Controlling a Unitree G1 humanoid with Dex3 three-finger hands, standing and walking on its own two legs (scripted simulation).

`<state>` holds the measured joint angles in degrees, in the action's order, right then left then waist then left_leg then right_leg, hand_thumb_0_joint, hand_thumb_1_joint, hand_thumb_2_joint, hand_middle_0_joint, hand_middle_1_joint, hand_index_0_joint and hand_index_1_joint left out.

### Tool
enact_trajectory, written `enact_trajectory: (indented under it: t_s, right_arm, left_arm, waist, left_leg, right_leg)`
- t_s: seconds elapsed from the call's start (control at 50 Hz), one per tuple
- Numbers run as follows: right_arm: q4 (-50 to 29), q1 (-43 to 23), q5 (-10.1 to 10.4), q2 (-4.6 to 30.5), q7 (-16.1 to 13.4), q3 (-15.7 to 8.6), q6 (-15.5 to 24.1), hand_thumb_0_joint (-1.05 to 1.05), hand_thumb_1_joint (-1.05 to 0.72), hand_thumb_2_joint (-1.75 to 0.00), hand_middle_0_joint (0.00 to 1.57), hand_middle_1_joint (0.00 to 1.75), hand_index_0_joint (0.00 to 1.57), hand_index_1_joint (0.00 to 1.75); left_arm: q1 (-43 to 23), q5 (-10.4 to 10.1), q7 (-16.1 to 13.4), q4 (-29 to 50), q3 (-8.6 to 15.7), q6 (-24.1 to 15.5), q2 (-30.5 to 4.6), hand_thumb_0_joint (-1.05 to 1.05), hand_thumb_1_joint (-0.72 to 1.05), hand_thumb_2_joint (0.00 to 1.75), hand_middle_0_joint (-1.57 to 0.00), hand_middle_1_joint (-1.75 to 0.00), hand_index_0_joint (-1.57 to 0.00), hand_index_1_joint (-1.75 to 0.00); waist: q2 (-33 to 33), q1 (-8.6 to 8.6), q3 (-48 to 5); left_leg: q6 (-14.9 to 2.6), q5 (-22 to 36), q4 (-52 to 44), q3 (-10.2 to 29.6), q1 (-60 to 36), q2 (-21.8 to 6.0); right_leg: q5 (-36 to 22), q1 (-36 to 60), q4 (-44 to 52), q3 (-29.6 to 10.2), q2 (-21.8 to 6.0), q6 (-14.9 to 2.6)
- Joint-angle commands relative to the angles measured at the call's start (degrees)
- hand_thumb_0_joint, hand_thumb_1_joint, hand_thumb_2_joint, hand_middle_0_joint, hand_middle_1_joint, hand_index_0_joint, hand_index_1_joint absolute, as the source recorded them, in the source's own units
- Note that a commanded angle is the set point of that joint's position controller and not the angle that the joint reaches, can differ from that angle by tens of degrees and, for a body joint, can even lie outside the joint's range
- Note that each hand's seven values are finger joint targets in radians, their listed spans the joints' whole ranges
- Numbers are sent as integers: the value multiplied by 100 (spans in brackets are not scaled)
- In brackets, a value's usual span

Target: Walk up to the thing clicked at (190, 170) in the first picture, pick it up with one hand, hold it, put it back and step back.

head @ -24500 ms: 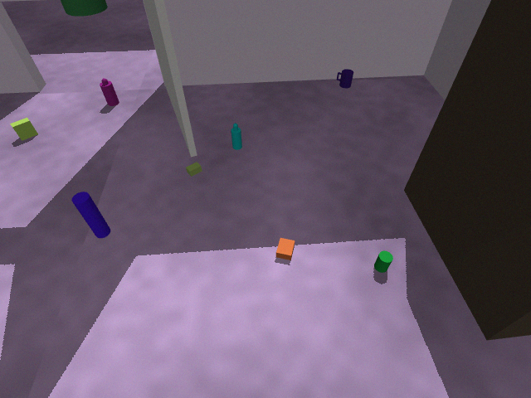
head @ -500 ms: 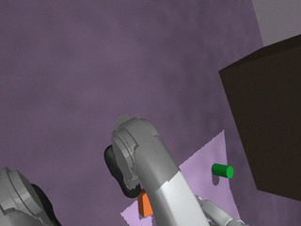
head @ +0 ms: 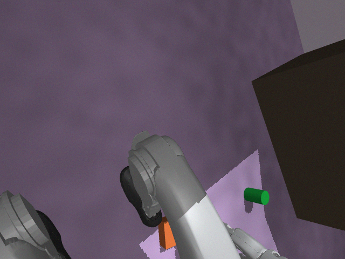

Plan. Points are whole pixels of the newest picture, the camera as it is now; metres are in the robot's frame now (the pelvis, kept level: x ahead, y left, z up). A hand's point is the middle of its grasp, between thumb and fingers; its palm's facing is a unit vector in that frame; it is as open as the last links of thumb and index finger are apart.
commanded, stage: settle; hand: left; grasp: from above
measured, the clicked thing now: out of the picture +0.45 +0.40 -0.30
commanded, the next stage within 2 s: lift in 0.86 s
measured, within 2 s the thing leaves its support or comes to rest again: leaves its support in 0.32 s
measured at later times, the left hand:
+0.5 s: hand out of the picture +0.45 +0.40 -0.23, palm faces -0.21 -0.35 -0.91, open 7.3 cm
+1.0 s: hand out of the picture +0.44 +0.41 -0.16, palm faces -0.22 -0.33 -0.92, open 7.4 cm
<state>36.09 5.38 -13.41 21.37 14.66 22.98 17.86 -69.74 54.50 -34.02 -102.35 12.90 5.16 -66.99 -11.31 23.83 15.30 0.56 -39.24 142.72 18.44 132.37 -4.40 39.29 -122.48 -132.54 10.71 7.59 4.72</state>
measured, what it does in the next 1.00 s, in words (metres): stands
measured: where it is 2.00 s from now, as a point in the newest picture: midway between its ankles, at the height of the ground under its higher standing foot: (105, 230)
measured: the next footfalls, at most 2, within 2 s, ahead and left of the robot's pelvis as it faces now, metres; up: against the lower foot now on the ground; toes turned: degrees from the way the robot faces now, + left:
none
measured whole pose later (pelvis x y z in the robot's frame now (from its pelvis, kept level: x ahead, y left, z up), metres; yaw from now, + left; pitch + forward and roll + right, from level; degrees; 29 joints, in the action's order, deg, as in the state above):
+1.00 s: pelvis +0.01 -0.01 +0.00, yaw +5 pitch +32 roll -10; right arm 39.2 9.8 -7.6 18.7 14.0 11.7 11.6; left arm -63.5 52.8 -19.8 -82.9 10.5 13.8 -51.1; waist -2.6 16.5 3.0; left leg 1.3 -37.8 139.7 12.8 135.0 -3.8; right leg 40.3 -127.4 -134.5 6.5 5.3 3.1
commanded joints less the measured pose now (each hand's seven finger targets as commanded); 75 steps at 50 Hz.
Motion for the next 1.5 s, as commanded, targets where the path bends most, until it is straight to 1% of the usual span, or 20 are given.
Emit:
enact_trajectory:
  t_s: [0.0, 0.2, 0.32, 0.48, 0.6, 0.66, 0.76, 0.82, 0.86, 0.88, 0.9, 0.96, 0.98, 1.0, 1.06, 1.14, 1.18, 1.42, 1.44, 1.48]
  right_arm:
    - [204, 1206, 18, 1984, -47, -551, 12, 0, -89, -90, 20, 30, 20, 30]
    - [253, 1327, 49, 1984, -48, -599, -20, 0, -91, -90, 20, 30, 20, 30]
    - [129, 1207, 108, 1943, -68, -686, -48, 0, -91, -90, 20, 30, 20, 30]
    - [263, 1459, 303, 1794, 8, -984, -168, 0, -90, -90, 20, 30, 20, 30]
    - [188, 1539, 429, 1615, 36, -1239, -275, 0, -90, -90, 20, 30, 20, 30]
    - [269, 1638, 478, 1574, 5, -1349, -323, 0, -90, -90, 20, 30, 20, 30]
    - [313, 1719, 554, 1443, -40, -1477, -417, 0, -90, -90, 20, 30, 20, 30]
    - [328, 1692, 589, 1409, -80, -1551, -485, 0, -89, -90, 20, 30, 20, 30]
    - [337, 1730, 583, 1363, -96, -1585, -525, 0, -89, -90, 20, 30, 20, 30]
    - [363, 1764, 597, 1376, -106, -1625, -545, 0, -89, -90, 20, 30, 20, 30]
    - [355, 1729, 599, 1338, -116, -1637, -573, 0, -93, -91, 20, 30, 20, 30]
    - [377, 1760, 605, 1260, -129, -1690, -629, 0, -89, -89, 20, 30, 20, 30]
    - [373, 1756, 605, 1222, -141, -1694, -668, 0, -93, -91, 20, 30, 20, 30]
    - [394, 1823, 606, 1206, -139, -1714, -693, 0, -91, -90, 20, 30, 20, 30]
    - [388, 1770, 660, 1166, -141, -1795, -768, 0, -91, -90, 20, 30, 20, 30]
    - [345, 1784, 755, 1105, -188, -1928, -888, 0, -91, -90, 20, 30, 20, 30]
    - [277, 1800, 807, 1062, -199, -1992, -998, 0, -91, -90, 20, 30, 20, 30]
    - [146, 1661, 1088, 785, -442, -2440, -1301, 0, -91, -90, 20, 30, 20, 30]
    - [150, 1670, 1104, 752, -461, -2465, -1310, 0, -91, -90, 20, 30, 20, 30]
    - [167, 1635, 1125, 729, -510, -2504, -1321, 0, -91, -90, 20, 30, 20, 30]
  left_arm:
    - [-1263, 54, -249, 747, -116, 4, -1384, 0, 59, 27, -95, -35, -97, -32]
    - [-1309, -1, -146, 830, -115, 187, -1399, 0, 64, 22, -102, -34, -106, -30]
    - [-1470, 8, -16, 1311, -164, 303, -1374, 0, 68, 20, -107, -31, -110, -27]
    - [-1068, -66, 375, 1986, -113, 654, -970, 0, 69, 13, -104, -29, -109, -24]
    - [-979, -134, 749, 2442, -281, 780, -406, 0, 65, 18, -104, -27, -108, -24]
    - [-954, -136, 919, 2438, -302, 787, -327, 0, 64, 15, -103, -27, -106, -23]
    - [-1066, -89, 1073, 2618, -399, 773, 35, 0, 68, 23, -107, -30, -110, -27]
    - [-1119, -78, 1083, 2743, -273, 781, -26, 0, 71, 26, -109, -32, -112, -29]
    - [-1022, -20, 1151, 2578, -353, 832, 111, 0, 71, 28, -110, -33, -113, -30]
    - [-1282, -35, 1157, 2944, -284, 820, 30, 0, 70, 31, -110, -32, -112, -30]
    - [-1260, -38, 1146, 2942, -246, 839, 16, 0, 78, 23, -115, -40, -120, -34]
    - [-1082, -59, 1242, 3010, -247, 880, 84, 0, 61, 27, -104, -30, -106, -28]
    - [-1050, -73, 1247, 2976, -200, 881, 14, 0, 69, 20, -110, -38, -114, -34]
    - [-1180, -89, 1261, 3246, -139, 862, -16, 0, 75, 26, -108, -42, -114, -36]
    - [-865, -132, 1451, 3037, -256, 923, 214, 0, 73, 27, -107, -43, -113, -37]
    - [-538, -89, 1736, 3602, -187, 873, 148, 0, 72, 30, -105, -45, -111, -39]
    - [-481, -40, 1874, 3720, -187, 850, 172, 0, 71, 26, -103, -44, -109, -38]
    - [273, -53, 2169, 4769, -249, 698, 974, 0, 49, 34, -85, -53, -90, -48]
    - [366, -53, 2185, 4693, -385, 718, 1176, 0, 49, 36, -87, -52, -91, -47]
    - [462, -117, 2199, 4769, -381, 727, 1240, 0, 49, 37, -85, -55, -90, -50]
  waist:
    - [3616, 346, -3691]
    - [3771, 326, -3798]
    - [3875, 177, -4085]
    - [4101, -170, -4550]
    - [3759, -301, -4583]
    - [3510, -370, -4521]
    - [3479, -401, -4719]
    - [3465, -583, -4878]
    - [3412, -567, -4881]
    - [3467, -616, -5046]
    - [3490, -677, -5177]
    - [3341, -730, -5345]
    - [3328, -780, -5395]
    - [3358, -822, -5683]
    - [3070, -810, -5552]
    - [3294, -1108, -6125]
    - [3091, -1102, -6076]
    - [2775, -1532, -6245]
    - [2695, -1479, -6129]
    - [2532, -1504, -5933]
  left_leg:
    - [4, 1340, -1367, -655, -2975, -324]
    - [18, 1405, -1404, -671, -3056, -317]
    - [28, 1328, -1452, -701, -3147, -307]
    - [54, 1756, -1514, -781, -3320, -248]
    - [-31, 1285, -1533, -916, -2866, -164]
    - [-62, 1033, -1574, -967, -2627, -118]
    - [-57, 1011, -1627, -1018, -2743, -62]
    - [-46, 1028, -1693, -1057, -2750, -27]
    - [-43, 991, -1713, -1101, -2816, -11]
    - [-41, 1044, -1722, -1101, -2921, -2]
    - [-47, 1062, -1696, -1135, -2943, 0]
    - [-74, 1174, -1673, -1244, -2874, 30]
    - [-81, 1222, -1645, -1280, -2801, 24]
    - [-97, 1341, -1638, -1298, -2859, 36]
    - [-133, 1331, -1656, -1337, -2766, 45]
    - [-118, 1566, -1836, -1408, -3151, 71]
    - [-148, 1536, -1896, -1435, -3025, 93]
    - [-183, 1150, -2873, -1576, -3747, 193]
    - [-200, 1141, -2912, -1615, -3756, 195]
    - [-206, 872, -3171, -1565, -3724, 216]
  right_leg:
    - [-1709, 2013, 1152, 724, 119, -500]
    - [-1740, 1994, 1131, 717, 109, -519]
    - [-1675, 1997, 1161, 676, 144, -543]
    - [-1876, 1726, 1026, 608, 110, -590]
    - [-1591, 1631, 1146, 420, 98, -586]
    - [-1334, 1498, 1183, 346, 85, -593]
    - [-1276, 1313, 1140, 296, 24, -611]
    - [-1245, 1188, 1074, 267, -11, -630]
    - [-1193, 1209, 1111, 207, -13, -633]
    - [-1218, 1160, 1087, 210, -45, -639]
    - [-1229, 1194, 1116, 177, -33, -641]
    - [-1332, 1451, 1173, 79, -47, -610]
    - [-1371, 1590, 1211, 9, -27, -604]
    - [-1488, 1726, 1226, 1, -52, -593]
    - [-1457, 1735, 1326, -64, -47, -588]
    - [-1637, 2019, 1383, -129, -90, -616]
    - [-1615, 2135, 1493, -204, -95, -616]
    - [-1121, 2062, 2230, -338, -248, -684]
    - [-1135, 2152, 2377, -383, -251, -663]
    - [-826, 2151, 2574, -399, -264, -670]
